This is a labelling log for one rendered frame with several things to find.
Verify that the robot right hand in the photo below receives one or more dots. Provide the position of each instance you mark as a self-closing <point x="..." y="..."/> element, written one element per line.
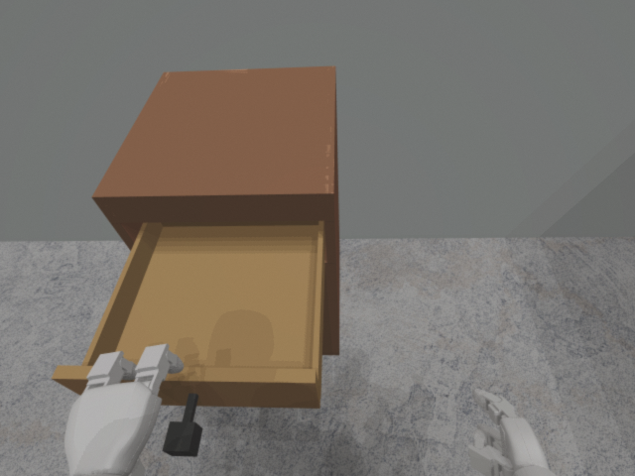
<point x="502" y="453"/>

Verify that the handle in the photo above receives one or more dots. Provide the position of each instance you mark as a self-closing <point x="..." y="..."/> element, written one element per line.
<point x="183" y="437"/>

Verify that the robot left hand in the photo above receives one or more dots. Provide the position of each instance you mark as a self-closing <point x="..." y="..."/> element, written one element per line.
<point x="110" y="423"/>

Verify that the cabinet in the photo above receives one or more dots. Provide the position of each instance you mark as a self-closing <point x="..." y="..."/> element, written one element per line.
<point x="234" y="145"/>

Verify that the drawer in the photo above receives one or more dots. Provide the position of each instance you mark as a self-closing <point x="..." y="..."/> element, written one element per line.
<point x="240" y="303"/>

